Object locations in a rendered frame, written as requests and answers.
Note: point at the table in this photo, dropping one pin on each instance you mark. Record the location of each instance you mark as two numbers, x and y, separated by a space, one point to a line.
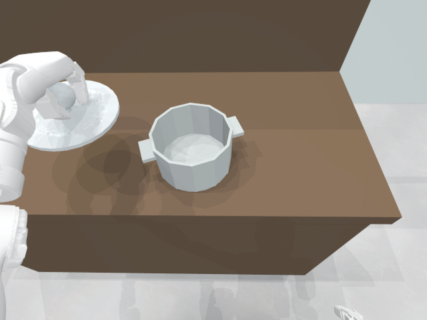
303 179

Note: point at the knob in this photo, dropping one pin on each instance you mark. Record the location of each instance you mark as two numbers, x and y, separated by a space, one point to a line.
64 94

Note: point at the robot right hand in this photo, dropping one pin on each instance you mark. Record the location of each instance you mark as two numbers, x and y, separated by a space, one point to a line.
347 314

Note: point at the left robot upper arm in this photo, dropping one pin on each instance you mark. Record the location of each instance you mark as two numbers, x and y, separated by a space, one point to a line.
13 247

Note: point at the left robot forearm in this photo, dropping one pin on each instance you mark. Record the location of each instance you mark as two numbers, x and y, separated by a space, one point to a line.
21 86

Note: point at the pot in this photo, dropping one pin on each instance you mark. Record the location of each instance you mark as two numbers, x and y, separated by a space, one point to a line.
192 144

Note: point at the lid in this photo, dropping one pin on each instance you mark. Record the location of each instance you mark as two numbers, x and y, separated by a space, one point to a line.
88 122

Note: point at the robot left hand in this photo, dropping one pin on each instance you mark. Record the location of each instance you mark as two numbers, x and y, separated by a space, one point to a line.
55 67

